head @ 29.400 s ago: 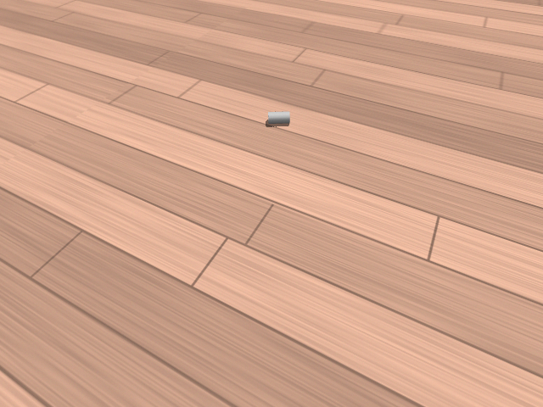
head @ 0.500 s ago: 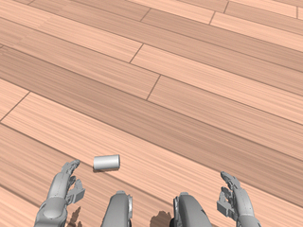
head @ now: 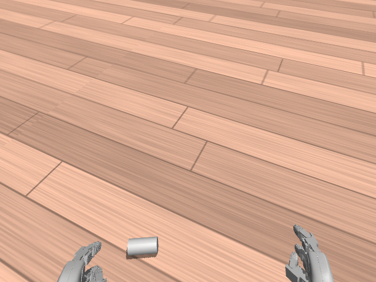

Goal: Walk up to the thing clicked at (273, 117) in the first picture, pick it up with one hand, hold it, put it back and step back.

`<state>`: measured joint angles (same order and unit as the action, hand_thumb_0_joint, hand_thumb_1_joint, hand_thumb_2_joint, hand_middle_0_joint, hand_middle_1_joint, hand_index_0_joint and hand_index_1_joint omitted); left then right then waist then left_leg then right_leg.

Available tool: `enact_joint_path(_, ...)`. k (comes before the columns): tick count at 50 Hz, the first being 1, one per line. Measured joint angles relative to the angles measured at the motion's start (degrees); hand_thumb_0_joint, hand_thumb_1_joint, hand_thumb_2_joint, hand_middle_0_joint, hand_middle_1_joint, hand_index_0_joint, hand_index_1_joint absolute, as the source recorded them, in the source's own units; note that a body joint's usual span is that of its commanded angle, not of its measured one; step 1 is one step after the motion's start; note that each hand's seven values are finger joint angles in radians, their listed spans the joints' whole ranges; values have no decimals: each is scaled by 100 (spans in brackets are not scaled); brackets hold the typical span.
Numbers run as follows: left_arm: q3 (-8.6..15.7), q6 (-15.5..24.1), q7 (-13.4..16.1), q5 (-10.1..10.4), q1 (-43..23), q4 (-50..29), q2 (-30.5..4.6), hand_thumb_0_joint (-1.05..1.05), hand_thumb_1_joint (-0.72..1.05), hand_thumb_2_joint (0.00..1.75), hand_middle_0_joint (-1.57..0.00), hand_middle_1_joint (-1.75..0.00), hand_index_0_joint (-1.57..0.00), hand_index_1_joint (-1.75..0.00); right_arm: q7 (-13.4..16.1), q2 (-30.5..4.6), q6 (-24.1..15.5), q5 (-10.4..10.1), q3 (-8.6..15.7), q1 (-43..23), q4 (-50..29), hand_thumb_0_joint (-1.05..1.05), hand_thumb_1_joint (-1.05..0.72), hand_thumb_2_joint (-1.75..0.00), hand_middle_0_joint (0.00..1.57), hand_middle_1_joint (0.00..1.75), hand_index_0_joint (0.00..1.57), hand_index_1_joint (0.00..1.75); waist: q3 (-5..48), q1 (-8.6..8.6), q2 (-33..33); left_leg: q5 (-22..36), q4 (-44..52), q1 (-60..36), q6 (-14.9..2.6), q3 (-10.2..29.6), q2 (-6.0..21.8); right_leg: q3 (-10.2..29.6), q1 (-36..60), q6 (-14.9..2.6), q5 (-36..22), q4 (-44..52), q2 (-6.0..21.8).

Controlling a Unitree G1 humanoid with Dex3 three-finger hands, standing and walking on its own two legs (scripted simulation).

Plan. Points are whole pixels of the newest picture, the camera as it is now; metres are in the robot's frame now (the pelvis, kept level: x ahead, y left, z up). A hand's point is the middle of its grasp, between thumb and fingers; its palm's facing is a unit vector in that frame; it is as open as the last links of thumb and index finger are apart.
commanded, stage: home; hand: left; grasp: from above
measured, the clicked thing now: (143, 245) +0.42 +0.23 -0.68
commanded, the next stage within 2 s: stand in 1.82 s
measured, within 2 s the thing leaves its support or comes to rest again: neither
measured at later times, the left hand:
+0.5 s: hand out of the picture +0.16 +0.18 -0.05, palm faces +0.04 -0.98 -0.21, open 7.4 cm
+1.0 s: hand out of the picture +0.16 +0.18 -0.05, palm faces +0.04 -0.98 -0.21, open 7.4 cm
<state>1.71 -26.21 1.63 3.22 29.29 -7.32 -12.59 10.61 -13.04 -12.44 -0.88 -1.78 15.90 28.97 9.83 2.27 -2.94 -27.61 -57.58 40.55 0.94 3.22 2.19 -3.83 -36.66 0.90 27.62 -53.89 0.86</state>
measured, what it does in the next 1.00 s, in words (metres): stands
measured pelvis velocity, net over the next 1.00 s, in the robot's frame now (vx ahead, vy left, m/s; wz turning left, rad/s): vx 0.00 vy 0.00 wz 0.00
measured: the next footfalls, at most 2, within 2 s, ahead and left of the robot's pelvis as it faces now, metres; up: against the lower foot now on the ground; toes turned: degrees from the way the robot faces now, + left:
none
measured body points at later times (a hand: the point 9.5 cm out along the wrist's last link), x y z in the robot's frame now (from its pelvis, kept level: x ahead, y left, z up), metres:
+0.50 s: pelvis +0.00 +0.00 +0.00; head +0.02 +0.00 +0.45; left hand +0.15 +0.23 -0.03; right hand +0.15 -0.25 -0.07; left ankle +0.01 +0.13 -0.68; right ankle -0.01 -0.13 -0.68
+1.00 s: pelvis +0.00 +0.00 +0.00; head +0.02 +0.00 +0.45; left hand +0.15 +0.23 -0.03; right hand +0.16 -0.24 -0.06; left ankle +0.01 +0.13 -0.68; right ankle -0.01 -0.13 -0.68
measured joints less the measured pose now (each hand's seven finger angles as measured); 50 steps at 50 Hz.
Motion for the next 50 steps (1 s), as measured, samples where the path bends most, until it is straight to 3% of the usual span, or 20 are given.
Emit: enact_joint_path(50, -39, 48, -27, -34, -68, 25, -39, 1, 90, 89, -21, -30, -20, -30, -1, 59, -130, 29, -23, 1, 211, 1, -90, -90, 20, 30, 20, 30, -120, -44, 28, -3, -32, -34, 1, -27, 7, 37, 13, 1, -3, -45, -10)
